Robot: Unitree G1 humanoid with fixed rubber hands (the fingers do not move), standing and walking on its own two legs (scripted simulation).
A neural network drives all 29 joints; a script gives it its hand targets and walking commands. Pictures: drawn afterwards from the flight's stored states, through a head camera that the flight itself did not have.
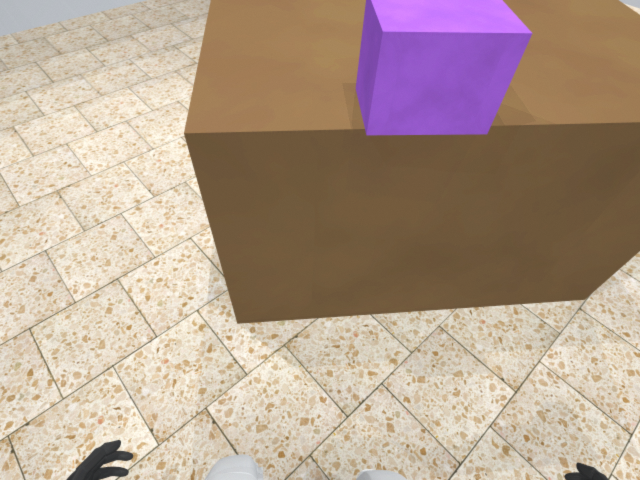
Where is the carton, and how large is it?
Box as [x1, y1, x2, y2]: [356, 0, 531, 134]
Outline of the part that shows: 366,0 356,81 356,91 366,134 487,133 531,35 531,32 502,0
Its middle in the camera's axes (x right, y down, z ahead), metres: +0.20 -0.33 +0.73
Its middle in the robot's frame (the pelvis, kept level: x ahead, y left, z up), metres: +0.78 -0.17 +0.12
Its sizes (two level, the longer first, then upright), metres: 0.239 0.167 0.190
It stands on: a pedestal, 0.78 m high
